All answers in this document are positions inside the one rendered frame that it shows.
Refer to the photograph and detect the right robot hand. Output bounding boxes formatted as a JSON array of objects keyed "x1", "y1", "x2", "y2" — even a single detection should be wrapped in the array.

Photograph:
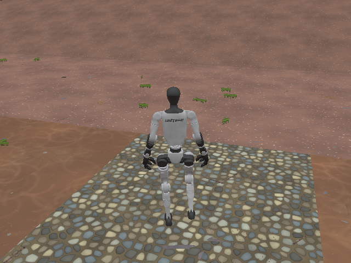
[{"x1": 196, "y1": 154, "x2": 209, "y2": 167}]

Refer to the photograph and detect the right robot forearm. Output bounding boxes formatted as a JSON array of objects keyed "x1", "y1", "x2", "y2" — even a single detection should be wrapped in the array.
[{"x1": 196, "y1": 132, "x2": 207, "y2": 156}]

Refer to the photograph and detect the right robot shin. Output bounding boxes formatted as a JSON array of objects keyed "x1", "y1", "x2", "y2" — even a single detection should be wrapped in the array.
[{"x1": 186, "y1": 175, "x2": 194, "y2": 212}]

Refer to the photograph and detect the robot head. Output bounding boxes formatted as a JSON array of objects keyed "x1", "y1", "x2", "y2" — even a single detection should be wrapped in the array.
[{"x1": 165, "y1": 87, "x2": 183, "y2": 113}]

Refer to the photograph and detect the left robot hand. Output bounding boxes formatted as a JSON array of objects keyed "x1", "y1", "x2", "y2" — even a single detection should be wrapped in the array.
[{"x1": 143, "y1": 157, "x2": 156, "y2": 170}]

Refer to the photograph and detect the robot right upper arm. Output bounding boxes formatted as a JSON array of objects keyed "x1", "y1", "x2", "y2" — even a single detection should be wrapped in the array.
[{"x1": 185, "y1": 110, "x2": 201, "y2": 141}]

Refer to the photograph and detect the robot left upper arm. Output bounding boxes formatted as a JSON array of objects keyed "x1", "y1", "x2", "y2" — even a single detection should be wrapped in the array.
[{"x1": 149, "y1": 111, "x2": 163, "y2": 142}]

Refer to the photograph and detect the left robot forearm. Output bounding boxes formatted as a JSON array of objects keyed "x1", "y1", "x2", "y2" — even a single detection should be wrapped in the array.
[{"x1": 144, "y1": 134, "x2": 154, "y2": 158}]

